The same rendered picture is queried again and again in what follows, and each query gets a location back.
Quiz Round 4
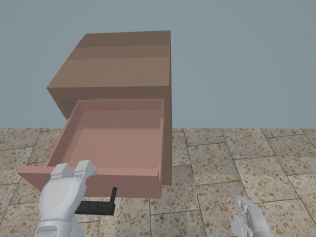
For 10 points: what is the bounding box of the robot right hand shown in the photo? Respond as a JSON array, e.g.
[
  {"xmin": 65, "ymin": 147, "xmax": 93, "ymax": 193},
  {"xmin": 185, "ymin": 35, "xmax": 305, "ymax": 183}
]
[{"xmin": 230, "ymin": 196, "xmax": 270, "ymax": 237}]

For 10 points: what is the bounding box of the cabinet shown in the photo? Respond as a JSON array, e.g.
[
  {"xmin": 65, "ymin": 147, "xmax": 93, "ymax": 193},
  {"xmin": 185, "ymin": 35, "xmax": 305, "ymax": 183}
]
[{"xmin": 46, "ymin": 30, "xmax": 173, "ymax": 185}]

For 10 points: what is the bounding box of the robot left forearm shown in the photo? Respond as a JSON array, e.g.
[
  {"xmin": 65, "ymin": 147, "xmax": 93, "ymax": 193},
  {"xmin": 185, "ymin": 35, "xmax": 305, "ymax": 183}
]
[{"xmin": 34, "ymin": 219, "xmax": 72, "ymax": 237}]

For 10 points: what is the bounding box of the robot left hand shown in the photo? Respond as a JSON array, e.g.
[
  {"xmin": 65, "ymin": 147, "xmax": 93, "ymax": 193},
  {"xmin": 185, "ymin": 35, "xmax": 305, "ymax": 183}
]
[{"xmin": 39, "ymin": 159, "xmax": 98, "ymax": 237}]

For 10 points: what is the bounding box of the drawer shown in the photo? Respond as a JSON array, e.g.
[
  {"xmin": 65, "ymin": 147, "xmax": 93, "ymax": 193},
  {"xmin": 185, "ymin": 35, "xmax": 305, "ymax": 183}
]
[{"xmin": 16, "ymin": 99, "xmax": 165, "ymax": 199}]

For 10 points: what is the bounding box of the handle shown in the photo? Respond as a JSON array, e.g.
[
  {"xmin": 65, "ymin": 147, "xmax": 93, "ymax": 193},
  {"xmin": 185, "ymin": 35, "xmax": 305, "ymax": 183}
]
[{"xmin": 75, "ymin": 187, "xmax": 117, "ymax": 216}]

